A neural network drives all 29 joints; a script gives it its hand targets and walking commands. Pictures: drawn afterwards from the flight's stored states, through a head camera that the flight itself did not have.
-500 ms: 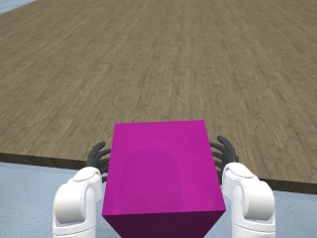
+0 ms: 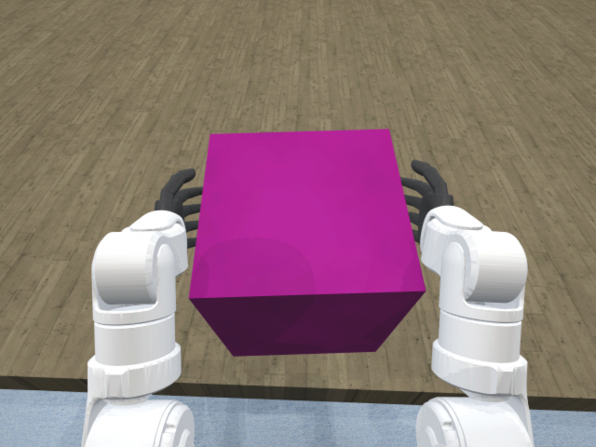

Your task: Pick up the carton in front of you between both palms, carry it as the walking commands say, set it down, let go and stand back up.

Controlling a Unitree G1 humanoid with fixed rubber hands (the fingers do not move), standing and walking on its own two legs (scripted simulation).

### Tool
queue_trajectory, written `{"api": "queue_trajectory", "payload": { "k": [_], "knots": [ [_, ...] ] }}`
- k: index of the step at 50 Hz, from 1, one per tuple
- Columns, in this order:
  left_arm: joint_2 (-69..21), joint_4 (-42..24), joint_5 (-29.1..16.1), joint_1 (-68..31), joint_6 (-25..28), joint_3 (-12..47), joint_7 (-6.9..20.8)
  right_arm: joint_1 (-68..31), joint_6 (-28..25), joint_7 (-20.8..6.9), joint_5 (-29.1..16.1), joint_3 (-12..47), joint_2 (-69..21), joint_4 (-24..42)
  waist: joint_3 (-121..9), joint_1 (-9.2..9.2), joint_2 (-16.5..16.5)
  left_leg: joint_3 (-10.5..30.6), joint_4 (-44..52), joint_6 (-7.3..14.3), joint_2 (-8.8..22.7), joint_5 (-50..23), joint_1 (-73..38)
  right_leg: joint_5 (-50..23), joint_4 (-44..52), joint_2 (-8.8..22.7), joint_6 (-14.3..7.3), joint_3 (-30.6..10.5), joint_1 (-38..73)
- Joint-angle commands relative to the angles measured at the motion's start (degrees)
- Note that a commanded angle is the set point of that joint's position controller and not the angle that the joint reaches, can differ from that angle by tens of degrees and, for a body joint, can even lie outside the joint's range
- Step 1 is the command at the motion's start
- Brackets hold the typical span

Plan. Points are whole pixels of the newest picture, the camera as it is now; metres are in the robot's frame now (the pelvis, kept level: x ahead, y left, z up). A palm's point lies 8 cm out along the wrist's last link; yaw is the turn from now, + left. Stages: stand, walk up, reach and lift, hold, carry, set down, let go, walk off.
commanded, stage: carry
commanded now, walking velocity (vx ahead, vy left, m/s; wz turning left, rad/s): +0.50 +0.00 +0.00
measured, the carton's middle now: (302, 255) +0.36 -0.01 +0.08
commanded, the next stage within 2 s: none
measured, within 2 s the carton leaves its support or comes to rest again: neither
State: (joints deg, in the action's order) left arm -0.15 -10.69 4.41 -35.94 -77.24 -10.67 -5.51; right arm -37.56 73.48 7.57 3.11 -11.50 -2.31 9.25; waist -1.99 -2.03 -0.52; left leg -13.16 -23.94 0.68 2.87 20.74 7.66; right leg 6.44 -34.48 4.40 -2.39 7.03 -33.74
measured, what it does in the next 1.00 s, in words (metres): climbs, turning left: right foot, then left foot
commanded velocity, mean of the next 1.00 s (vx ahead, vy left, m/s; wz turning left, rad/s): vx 0.50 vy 0.00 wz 0.29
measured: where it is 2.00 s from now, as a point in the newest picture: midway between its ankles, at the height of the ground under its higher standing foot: (204, 86)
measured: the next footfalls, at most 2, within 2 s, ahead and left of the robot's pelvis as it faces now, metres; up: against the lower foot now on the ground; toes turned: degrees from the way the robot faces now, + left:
right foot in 0.06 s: +0.20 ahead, -0.11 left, +0.00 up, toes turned -8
left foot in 0.38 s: +0.30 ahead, +0.13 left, +0.00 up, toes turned -1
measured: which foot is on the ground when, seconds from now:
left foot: down 0.00-0.06, up 0.08-0.36, down 0.38-0.82, up 0.84-1.00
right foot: up 0.00-0.04, down 0.06-0.56, up 0.58-0.76, down 0.78-1.00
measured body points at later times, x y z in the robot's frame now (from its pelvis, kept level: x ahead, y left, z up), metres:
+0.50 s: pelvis +0.37 +0.02 -0.02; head +0.44 +0.01 +0.42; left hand +0.76 +0.19 +0.13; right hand +0.80 -0.11 +0.15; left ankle +0.31 +0.12 -0.56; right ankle +0.16 -0.10 -0.73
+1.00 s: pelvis +0.99 +0.12 +0.10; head +1.15 +0.24 +0.50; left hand +1.23 +0.47 +0.10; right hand +1.41 +0.22 +0.11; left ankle +0.96 +0.20 -0.53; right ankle +0.83 +0.06 -0.57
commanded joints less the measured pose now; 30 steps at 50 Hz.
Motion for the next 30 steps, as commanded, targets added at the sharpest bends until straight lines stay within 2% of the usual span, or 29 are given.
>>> {"api": "queue_trajectory", "payload": {
  "k": [1, 2, 3, 4, 5, 7, 8, 9, 10, 11, 12, 13, 14, 15, 16, 17, 18, 19, 20, 21, 22, 23, 24, 25, 26, 27, 28, 29, 30],
  "knots": [
    [-49.07, 7.57, -24.45, -41.91, 1.62, 31.97, 10.42, -41.68, 1.99, -13.89, -25.74, 35.91, -49.65, -5.96, -25.36, 5.73, -0.89, 0.54, -28.05, 1.87, 2.9, -21.89, 7.1, -3.47, 8.21, 2.98, -5.35, -5.76, 33.61],
    [-46.49, 8.46, -23.39, -44.57, 1.93, 29.69, 10.2, -43.62, 2.85, -13.53, -25.19, 33.42, -50.27, -10.01, -28.46, 7.55, -13.21, 2.66, -43.89, 0.59, -4.11, -4.91, 24.65, -4.75, 8.62, 13.36, -12.07, -27.73, 47.56],
    [-48.5, 7.69, -26.52, -48.87, 2.24, 31.18, 10.19, -44.7, 2.47, -13.28, -25.62, 33.65, -52.01, -10.9, -29.21, 8.34, -16.19, 7.89, -51.44, 0.8, -5.01, 11.53, 34.77, -7.54, 12.06, 16.9, -15.42, -35.42, 53.49],
    [-50.87, 5.87, -26.64, -51.56, 3.09, 31.58, 10.34, -48.4, 1.54, -12.86, -27.02, 33.08, -55.83, -11.24, -30.73, 6.89, -13.98, 11.93, -56.85, 2.26, -2.58, 9.01, 40.41, -8.28, 11.39, 16.87, -15.04, -34.27, 55.38],
    [-52.34, 4.63, -27.8, -57.06, 3.37, 31.36, 10.25, -49.66, 1.73, -12.58, -25.51, 31.1, -55.69, -13.7, -27.3, 7.77, -6.31, 13.13, -57.96, 3.31, 0.54, 8.33, 41.02, -10.23, 9.85, 15.46, -13.02, -28.66, 49.31],
    [-55.83, 4.25, -28.78, -60.53, 4.01, 31.49, 10.54, -53.02, 0.96, -11.37, -24.83, 31.32, -58.42, -12.78, -26.09, 6.42, -5.81, 13.1, -52.88, 2.84, 1.34, 0.79, 38.95, -11.29, 10.84, 12.55, -9.68, -21.66, 44.27],
    [-57.98, 1.33, -31.04, -63.53, 4.45, 31.87, 10.7, -55.55, 0.29, -10.56, -25.2, 31.33, -59.83, -10.57, -26.88, 6.8, -8.78, 12.61, -51.24, 3.26, 1.22, -0.59, 39.56, -11.9, 11.13, 12.33, -9.1, -19.93, 43.8],
    [-59.71, 3.55, -31.46, -62.64, 4.4, 32.37, 10.8, -54.14, 0.14, -9.69, -23.38, 28.28, -57.79, -11.25, -27.88, 6.13, -6.52, 12.02, -51.63, 2.91, 1.8, -0.61, 39.31, -9.13, 11.89, 12.09, -9.65, -17.45, 41.2],
    [-58.43, 0.65, -31.67, -65.12, 4.71, 32.65, 10.75, -53.34, 0.06, -9.31, -22.01, 27.66, -58.2, -13.69, -27.72, 5.84, -5.31, 10.29, -53.92, 2.73, 0.93, 0.12, 40.37, -11.61, 10.73, 12.13, -9.54, -18.18, 43.12],
    [-58.97, 1.27, -31.23, -62.87, 4.61, 32.07, 10.46, -54.1, -0.96, -8.86, -23.77, 29.04, -58.85, -9.32, -30.67, 6.37, -5.56, 10.38, -54.45, 3.1, -0.29, 1.33, 43.38, -18.59, 8.45, 12.2, -9.95, -17.83, 49.62],
    [-58.97, 3.7, -31.4, -62.43, 4.62, 31.55, 10.26, -51.59, -0.61, -8.42, -21.6, 28.03, -57.12, -11.67, -29.86, 7.77, -8.45, 10.7, -52.98, 3.25, -0.32, 4.22, 48.52, -21.01, 7.4, 11.59, -10.51, -17.54, 54.36],
    [-57.19, 1.68, -30.8, -61.26, 5.03, 30.7, 10.07, -53.39, -0.81, -8.19, -22.18, 28.81, -56.22, -8.9, -31.79, 8.38, -8.88, 12.16, -53.21, 3.58, 1.11, 5.75, 51.91, -21.95, 6.27, 12.98, -10.68, -19.05, 57.06],
    [-56.29, -1.53, -29.37, -62.57, 5.15, 30.62, 9.78, -51.61, -0.54, -8.18, -20.57, 28.55, -56.14, -12.62, -31.95, 9.42, -9.11, 9.8, -54.24, 3.24, 0.48, 3.96, 55.85, -22.04, 5.68, 12.31, -11.45, -18.7, 60.13],
    [-55.37, 1.04, -29.03, -61.07, 4.77, 30.55, 9.77, -52.6, -0.72, -7.9, -20.7, 29.67, -57.15, -11.06, -29.7, 8.7, -8.21, 10.14, -52.69, 3.1, 1.02, 5.53, 56.51, -21.44, 6.78, 12.76, -11.44, -17.83, 59.96],
    [-55.46, -2.87, -30.36, -64.34, 5.4, 31.95, 9.55, -51.29, -0.83, -7.92, -20.28, 28.41, -56.11, -9.51, -30.84, 8.64, -5.34, 10.2, -55.38, 3.55, 1.09, 5.41, 57.59, -20.33, 6.68, 13.69, -11.74, -18.72, 60.12],
    [-56.95, -3.66, -29.77, -64.09, 4.92, 31.39, 9.51, -50.91, -0.29, -7.86, -18.9, 28.89, -55.66, -10.61, -29.11, 9.96, -7.34, 7.67, -57.2, 2.86, 1.51, 5.27, 61.25, -19.67, 7.31, 13.36, -11.73, -16.86, 61.78],
    [-56.88, 0.83, -29.5, -61.51, 4.2, 32.13, 9.19, -49.45, -0.42, -7.89, -17.75, 28.19, -54.46, -8.9, -24.79, 11.02, -5.61, 10.23, -62.18, 4.71, 1.9, 11.05, 68.22, -30.71, 6.93, 14.98, -11.94, -20.25, 64.51],
    [-57.48, -0.8, -30.06, -60.99, 4.31, 32.26, 9.21, -47.44, 0.33, -8.1, -18.05, 28.36, -53.79, -11.0, -25.95, 11.84, -6.72, 8.62, -67.49, 5.3, 2.2, 11.78, 74.47, -35.58, 5.66, 15.01, -12.61, -21.6, 70.5],
    [-57.53, -1.99, -30.46, -62.32, 4.27, 33.63, 9.27, -48.48, -0.22, -8.34, -17.16, 28.99, -53.83, -8.49, -22.08, 13.55, -8.11, 8.67, -73.17, 6.24, 1.84, 19.22, 86.56, -46.22, 4.17, 14.48, -12.93, -21.54, 77.24],
    [-57.08, 1.83, -29.44, -58.88, 3.81, 32.22, 9.39, -48.01, 0.38, -7.97, -16.16, 28.75, -53.08, -10.33, -21.3, 16.29, -7.96, 11.08, -75.9, 6.64, 1.05, 27.07, 95.8, -56.29, 0.97, 15.27, -13.0, -25.46, 87.13],
    [-55.03, 3.75, -28.85, -54.24, 3.94, 32.22, 9.43, -43.43, 1.3, -8.25, -15.84, 28.55, -53.7, -14.91, -20.56, 16.45, -11.11, 11.95, -74.6, 6.36, 1.07, 32.75, 101.24, -63.04, -0.8, 15.29, -11.37, -26.25, 94.18],
    [-55.35, 5.4, -28.3, -53.01, 4.21, 32.67, 9.36, -40.93, 0.93, -8.7, -14.32, 27.62, -51.67, -16.0, -21.38, 18.66, -10.24, 14.24, -63.61, 5.46, 1.45, 38.43, 103.42, -70.53, -5.15, 14.26, -7.81, -23.28, 97.88],
    [-56.35, 8.52, -27.34, -53.43, 4.51, 32.84, 9.46, -42.11, 0.51, -8.63, -12.32, 26.22, -49.14, -15.99, -26.11, 14.65, -7.68, 15.12, -41.26, 6.57, 0.0, 34.37, 79.75, -76.62, -11.21, 10.29, -4.9, -16.51, 84.56],
    [-57.26, 6.47, -29.57, -55.61, 4.77, 32.94, 9.66, -41.28, 0.06, -8.8, -13.55, 25.16, -47.67, -15.89, -31.54, 7.71, -4.2, 13.19, -9.89, 6.35, -2.27, 12.72, 39.6, -80.04, -22.51, 3.23, 0.39, -4.87, 58.93],
    [-60.43, 1.65, -31.16, -58.63, 5.79, 35.65, 10.05, -43.48, -0.95, -8.89, -12.76, 25.18, -48.5, -9.44, -36.12, -7.75, -5.1, 11.95, 13.34, 3.59, -1.87, -25.11, 0.1, -83.96, -44.78, 3.59, 4.45, -2.14, 36.74],
    [-61.27, -3.58, -31.31, -61.37, 6.6, 38.78, 10.19, -44.63, -1.43, -8.81, -12.29, 23.36, -51.02, -11.13, -25.6, -12.48, 18.62, 13.3, 18.37, -1.4, 2.75, -66.37, -27.88, 4.57, -65.73, -7.4, 5.97, 1.84, 2.78],
    [-59.6, -0.91, -31.32, -57.18, 6.68, 37.53, 10.05, -31.77, -1.57, -8.61, -12.12, 25.78, -52.27, -12.89, -17.03, -13.38, 31.17, 19.64, 2.86, 4.08, 6.52, -128.95, -54.61, 51.86, -94.22, -19.16, 2.7, 1.47, -40.11],
    [-60.34, -1.51, -32.6, -56.94, 7.28, 38.73, 9.67, -34.4, -1.89, -9.03, -15.13, 26.22, -51.32, -10.64, -19.16, -19.62, 32.61, 32.93, -15.05, 12.87, 12.57, -164.77, -70.78, 66.88, -110.37, -22.55, 0.36, -3.75, -67.11],
    [-54.46, 1.18, -26.36, -49.75, 6.86, 32.53, 7.9, -38.13, -2.07, -8.85, -16.99, 27.48, -49.24, -5.36, -20.31, -21.71, 14.57, 37.25, -15.74, 15.7, 12.91, -149.95, -75.71, 66.81, -114.19, -19.69, -2.18, -2.13, -80.41]
  ]
}}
